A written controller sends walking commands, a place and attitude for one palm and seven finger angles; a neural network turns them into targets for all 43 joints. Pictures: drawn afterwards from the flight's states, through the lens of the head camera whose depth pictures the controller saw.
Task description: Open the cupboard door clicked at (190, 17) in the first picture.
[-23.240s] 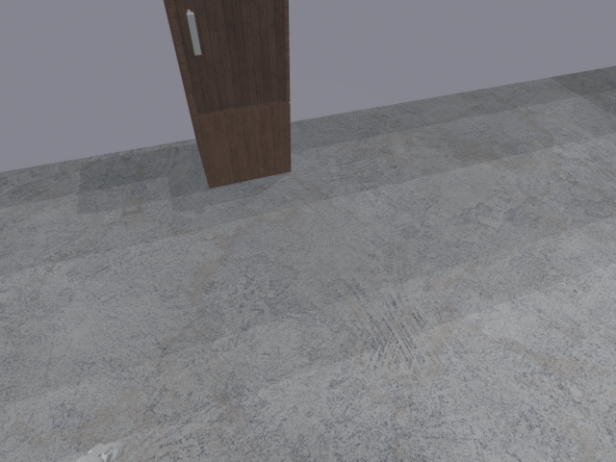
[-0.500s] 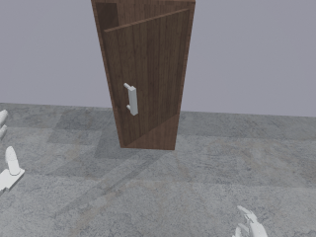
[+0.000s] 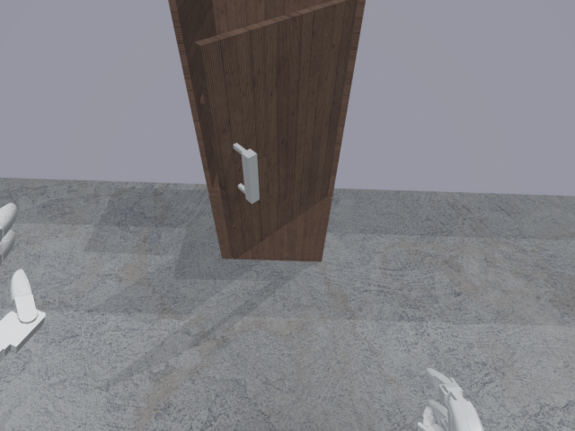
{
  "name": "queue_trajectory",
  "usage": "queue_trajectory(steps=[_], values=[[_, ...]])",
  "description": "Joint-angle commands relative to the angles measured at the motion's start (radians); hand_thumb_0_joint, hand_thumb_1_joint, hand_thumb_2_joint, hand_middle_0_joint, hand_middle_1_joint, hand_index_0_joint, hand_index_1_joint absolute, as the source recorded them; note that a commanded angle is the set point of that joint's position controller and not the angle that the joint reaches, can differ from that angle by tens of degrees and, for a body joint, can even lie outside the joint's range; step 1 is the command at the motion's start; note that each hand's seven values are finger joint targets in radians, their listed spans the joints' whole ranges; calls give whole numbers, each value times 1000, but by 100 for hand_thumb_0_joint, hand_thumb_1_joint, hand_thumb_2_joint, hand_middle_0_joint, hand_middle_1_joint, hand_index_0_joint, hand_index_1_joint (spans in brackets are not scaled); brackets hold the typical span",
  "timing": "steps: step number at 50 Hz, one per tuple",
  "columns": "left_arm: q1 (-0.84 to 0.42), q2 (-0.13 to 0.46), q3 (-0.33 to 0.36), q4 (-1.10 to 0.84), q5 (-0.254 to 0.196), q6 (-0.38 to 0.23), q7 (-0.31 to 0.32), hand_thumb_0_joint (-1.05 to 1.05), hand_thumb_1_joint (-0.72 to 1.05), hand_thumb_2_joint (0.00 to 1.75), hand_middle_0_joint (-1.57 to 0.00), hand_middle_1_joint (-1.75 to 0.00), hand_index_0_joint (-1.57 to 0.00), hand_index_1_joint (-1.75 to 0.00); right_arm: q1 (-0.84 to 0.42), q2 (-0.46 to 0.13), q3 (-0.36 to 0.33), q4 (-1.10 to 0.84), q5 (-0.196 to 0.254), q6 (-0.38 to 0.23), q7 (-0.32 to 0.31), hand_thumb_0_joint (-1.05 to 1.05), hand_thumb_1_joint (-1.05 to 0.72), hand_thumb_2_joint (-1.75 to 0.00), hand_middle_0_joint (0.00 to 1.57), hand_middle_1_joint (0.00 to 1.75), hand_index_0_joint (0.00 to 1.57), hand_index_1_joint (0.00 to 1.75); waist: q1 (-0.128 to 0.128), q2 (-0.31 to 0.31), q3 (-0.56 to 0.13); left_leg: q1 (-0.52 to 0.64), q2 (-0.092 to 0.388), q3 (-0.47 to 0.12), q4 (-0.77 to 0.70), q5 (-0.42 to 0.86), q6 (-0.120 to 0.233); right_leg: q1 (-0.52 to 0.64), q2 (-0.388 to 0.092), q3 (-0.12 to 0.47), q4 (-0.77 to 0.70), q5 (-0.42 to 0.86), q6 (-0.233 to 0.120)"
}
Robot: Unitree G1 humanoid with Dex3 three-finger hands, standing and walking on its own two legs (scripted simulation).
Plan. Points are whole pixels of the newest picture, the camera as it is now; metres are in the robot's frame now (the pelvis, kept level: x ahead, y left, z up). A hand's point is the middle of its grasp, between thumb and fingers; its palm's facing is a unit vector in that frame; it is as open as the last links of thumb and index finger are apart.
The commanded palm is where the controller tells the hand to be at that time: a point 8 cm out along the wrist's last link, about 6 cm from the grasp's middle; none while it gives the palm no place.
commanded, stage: stop stepping back and stand still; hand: left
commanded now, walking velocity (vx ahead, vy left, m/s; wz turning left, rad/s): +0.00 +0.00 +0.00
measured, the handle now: (245, 173) +0.62 +0.13 -0.03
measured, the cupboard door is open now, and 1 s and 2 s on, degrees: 44 44 44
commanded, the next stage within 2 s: let the arm hang, fingers relaxed in 0.08 s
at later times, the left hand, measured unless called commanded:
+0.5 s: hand out of the picture +0.06 +0.15 -0.17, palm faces -0.06 -0.98 -0.17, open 7.4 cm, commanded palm none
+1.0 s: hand out of the picture +0.05 +0.19 -0.15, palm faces +0.04 -0.94 -0.33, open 7.4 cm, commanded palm none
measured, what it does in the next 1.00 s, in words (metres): stands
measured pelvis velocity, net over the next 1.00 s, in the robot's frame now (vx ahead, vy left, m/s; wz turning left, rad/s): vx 0.00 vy -0.04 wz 0.03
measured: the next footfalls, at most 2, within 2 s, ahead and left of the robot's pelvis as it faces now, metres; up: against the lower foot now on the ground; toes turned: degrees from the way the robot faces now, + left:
none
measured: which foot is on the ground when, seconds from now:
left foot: down 0.00-1.00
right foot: down 0.00-1.00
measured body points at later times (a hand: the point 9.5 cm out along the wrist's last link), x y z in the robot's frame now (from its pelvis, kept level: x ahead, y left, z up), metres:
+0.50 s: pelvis -0.01 -0.02 -0.01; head +0.02 -0.02 +0.44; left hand +0.06 +0.21 -0.15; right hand +0.07 -0.29 -0.14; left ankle -0.02 +0.09 -0.74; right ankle +0.03 -0.10 -0.74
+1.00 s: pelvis +0.00 -0.04 +0.00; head +0.01 -0.06 +0.45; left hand +0.05 +0.24 -0.13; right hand +0.01 -0.28 -0.16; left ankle -0.02 +0.09 -0.74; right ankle +0.03 -0.10 -0.74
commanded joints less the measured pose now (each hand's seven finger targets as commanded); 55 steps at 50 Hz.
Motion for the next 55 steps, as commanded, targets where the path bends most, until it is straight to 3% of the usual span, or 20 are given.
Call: queue_trajectory(steps=[1, 3, 8, 9, 10, 11, 12, 14, 16, 17, 18, 20, 22, 24, 26, 32, 36, 40, 42, 55], values=[[-67, 169, 111, -235, 4, -60, 26, 0, 90, 90, -20, -30, -20, -30, -83, -138, -53, -153, -3, -52, -11, 0, -90, -90, 20, 30, 20, 30, 6, 77, -93, -146, 99, -103, -122, 197, -39, 221, -45, 79, 21, 191, 23], [-82, 181, 119, -255, 5, -60, 28, 0, 90, 90, -20, -30, -20, -30, -89, -138, -54, -154, -5, -53, -14, 0, -90, -90, 20, 30, 20, 30, 8, 100, -96, -135, 97, -101, -123, 205, -43, 214, -45, 77, 23, 186, 22], [-60, 172, 119, -230, 3, -56, 32, 0, 90, 90, -20, -30, -20, -30, -90, -136, -54, -159, -5, -49, -15, 0, -90, -90, 20, 30, 20, 30, 8, 75, -87, -142, 86, -101, -113, 177, -44, 212, -57, 91, -3, 178, 17], [-135, 16, -310, 568, 82, 78, -113, 0, 90, 90, -20, -30, -20, -30, -145, -303, -104, 87, 3, -80, 74, 0, -90, -90, 20, 30, 20, 30, -35, 43, 55, -165, 98, -123, 63, 339, -18, -4, -130, 52, 126, 249, -11], [-138, 4, -272, 600, 69, 157, -132, 0, 90, 90, -20, -30, -20, -30, -55, -265, -104, 92, -3, -13, 76, 0, -90, -90, 20, 30, 20, 30, -20, 65, -38, -69, 106, -113, 48, 432, -36, -45, -119, 111, 100, 165, -32], [-143, 1, -274, 584, 66, 178, -136, 0, 90, 90, -20, -30, -20, -30, -47, -268, -101, 74, -6, 5, 72, 0, -90, -90, 20, 30, 20, 30, -18, 92, -34, -65, 126, -123, 40, 440, -25, -68, -97, 83, 124, 71, -25], [-186, -9, -280, 612, 70, 182, -136, 0, 90, 90, -20, -30, -20, -30, -54, -262, -94, 78, -14, 17, 70, 0, -90, -90, 20, 30, 20, 30, -18, 93, -53, -123, 155, -175, 9, 406, 7, -60, -72, 58, 188, -24, -21], [-243, 12, -290, 702, 76, 177, -136, 0, 90, 90, -20, -30, -20, -30, -72, -274, -84, 77, -23, 30, 65, 0, -90, -90, 20, 30, 20, 30, -5, -29, -58, -147, 193, -238, -29, 433, 48, -12, -49, 79, 231, -78, -20], [-272, 35, -297, 821, 81, 178, -137, 0, 90, 90, -20, -30, -20, -30, -101, -288, -80, 96, -30, 43, 61, 0, -90, -90, 20, 30, 20, 30, 17, -140, -79, -167, 177, -227, -12, 380, 50, 66, -77, 103, 174, 28, -24], [-290, 56, -300, 880, 83, 178, -137, 0, 90, 90, -20, -30, -20, -30, -101, -286, -78, 106, -28, 51, 60, 0, -90, -90, 20, 30, 20, 30, 19, -189, -96, -151, 140, -193, 15, 337, 33, 99, -108, 127, 126, 123, -34], [-309, 69, -308, 937, 82, 178, -136, 0, 90, 90, -20, -30, -20, -30, -92, -268, -73, 120, -24, 61, 61, 0, -90, -90, 20, 30, 20, 30, 12, -199, -104, -125, 94, -154, 45, 245, 16, 92, -152, 169, 83, 162, -57], [-365, 73, -330, 1039, 72, 179, -134, 0, 90, 90, -20, -30, -20, -30, -60, -229, -59, 166, -24, 81, 60, 0, -90, -90, 20, 30, 20, 30, -12, -161, -117, -43, 39, -103, 68, 110, 0, 49, -216, 222, 12, 134, -97], [-402, 60, -348, 1121, 63, 179, -131, 0, 90, 90, -20, -30, -20, -30, -52, -211, -47, 213, -27, 92, 59, 0, -90, -90, 20, 30, 20, 30, -19, -41, -112, 6, 51, -111, 25, 118, -2, 29, -195, 210, -11, 48, -93], [-405, 46, -357, 1196, 59, 182, -128, 0, 90, 90, -20, -30, -20, -30, -68, -202, -41, 247, -27, 98, 58, 0, -90, -90, 20, 30, 20, 30, -6, 80, -72, -29, 79, -140, -36, 112, 3, 55, -155, 178, -24, -33, -63], [-386, 31, -362, 1275, 55, 182, -127, 0, 90, 90, -20, -30, -20, -30, -68, -190, -34, 287, -27, 103, 55, 0, -90, -90, 20, 30, 20, 30, 6, 137, -44, -77, 91, -149, -81, 59, 2, 99, -140, 168, -54, -92, -51], [-382, 19, -358, 1422, 50, 175, -126, 0, 90, 90, -20, -30, -20, -30, 25, -172, -39, 388, -27, 116, 50, 0, -90, -90, 20, 30, 20, 30, 0, 85, 6, -79, 84, -130, -94, -20, -5, 101, -155, 185, -157, -211, -58], [-393, 17, -356, 1472, 48, 172, -123, 0, 90, 90, -20, -30, -20, -30, 76, -172, -42, 429, -27, 117, 47, 0, -90, -90, 20, 30, 20, 30, -6, -13, 23, -52, 90, -120, -94, 14, -4, 91, -158, 179, -187, -218, -57], [-397, 17, -356, 1502, 47, 173, -120, 0, 90, 90, -20, -30, -20, -30, 85, -168, -40, 456, -28, 116, 45, 0, -90, -90, 20, 30, 20, 30, -2, -7, 53, -56, 97, -120, -116, 24, -1, 88, -151, 169, -189, -204, -50], [-398, 20, -353, 1508, 47, 172, -119, 0, 90, 90, -20, -30, -20, -30, 91, -173, -41, 460, -27, 113, 45, 0, -90, -90, 20, 30, 20, 30, -1, -42, 47, -56, 98, -120, -123, 40, 0, 107, -148, 165, -186, -179, -46], [-412, 3, -353, 1523, 47, 164, -111, 0, 90, 90, -20, -30, -20, -30, 52, -155, -36, 480, -26, 101, 39, 0, -90, -90, 20, 30, 20, 30, 4, 0, 29, -16, 119, -120, -159, 153, -8, 164, -139, 134, -135, 69, -34]])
